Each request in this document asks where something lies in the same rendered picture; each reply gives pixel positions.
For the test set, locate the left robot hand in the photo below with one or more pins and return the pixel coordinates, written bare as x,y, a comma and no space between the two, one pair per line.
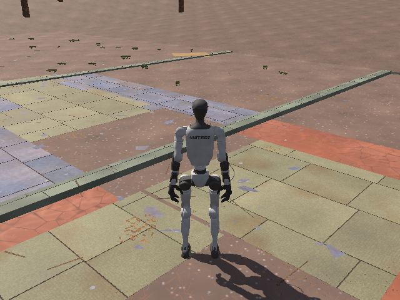
172,193

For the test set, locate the robot right forearm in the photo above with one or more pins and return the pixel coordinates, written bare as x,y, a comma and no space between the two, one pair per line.
225,171

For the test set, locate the humanoid robot torso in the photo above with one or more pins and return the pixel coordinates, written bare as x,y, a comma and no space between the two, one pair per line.
200,145

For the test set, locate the right robot shin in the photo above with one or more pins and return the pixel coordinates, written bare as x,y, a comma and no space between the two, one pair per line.
214,225

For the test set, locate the right robot upper arm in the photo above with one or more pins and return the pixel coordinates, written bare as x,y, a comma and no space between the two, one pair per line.
221,143

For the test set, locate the robot left forearm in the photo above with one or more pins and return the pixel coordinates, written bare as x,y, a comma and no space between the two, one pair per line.
174,171

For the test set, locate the left robot upper arm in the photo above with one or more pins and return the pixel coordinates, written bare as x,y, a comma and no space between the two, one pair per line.
178,143

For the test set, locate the right robot hand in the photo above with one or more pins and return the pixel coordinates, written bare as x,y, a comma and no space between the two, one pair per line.
227,194

